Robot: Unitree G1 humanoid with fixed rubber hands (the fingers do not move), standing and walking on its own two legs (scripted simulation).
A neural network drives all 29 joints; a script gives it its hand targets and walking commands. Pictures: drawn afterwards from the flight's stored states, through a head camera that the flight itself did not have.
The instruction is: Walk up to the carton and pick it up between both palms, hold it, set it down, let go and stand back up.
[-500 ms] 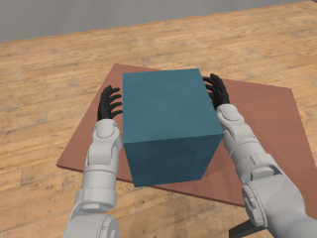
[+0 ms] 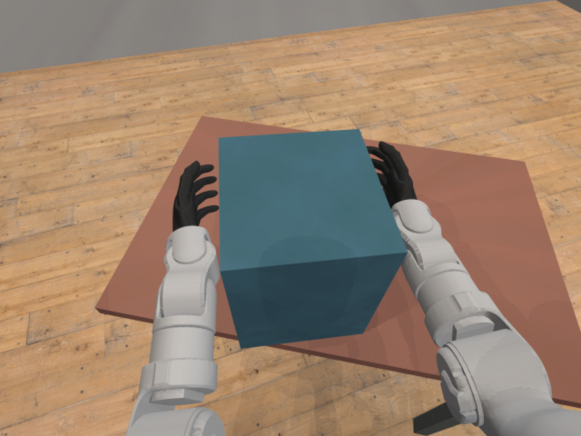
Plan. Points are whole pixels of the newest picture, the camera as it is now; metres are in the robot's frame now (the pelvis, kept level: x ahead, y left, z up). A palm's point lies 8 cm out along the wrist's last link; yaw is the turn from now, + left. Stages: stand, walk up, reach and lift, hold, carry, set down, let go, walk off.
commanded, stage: reach and lift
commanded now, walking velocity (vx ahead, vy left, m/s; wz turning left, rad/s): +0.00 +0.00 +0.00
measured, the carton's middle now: (297, 244) +0.38 +0.03 +0.03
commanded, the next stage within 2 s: none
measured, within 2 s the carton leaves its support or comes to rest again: leaves its support in 0.82 s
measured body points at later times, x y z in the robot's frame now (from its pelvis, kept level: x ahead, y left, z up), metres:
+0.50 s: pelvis -0.01 +0.00 +0.00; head +0.00 +0.01 +0.45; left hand +0.34 +0.19 +0.09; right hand +0.41 -0.09 +0.10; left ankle -0.01 +0.16 -0.75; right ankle -0.01 -0.09 -0.75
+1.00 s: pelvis +0.00 +0.00 +0.00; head +0.00 +0.02 +0.45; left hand +0.36 +0.19 +0.12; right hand +0.42 -0.10 +0.13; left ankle -0.01 +0.16 -0.75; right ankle -0.01 -0.09 -0.75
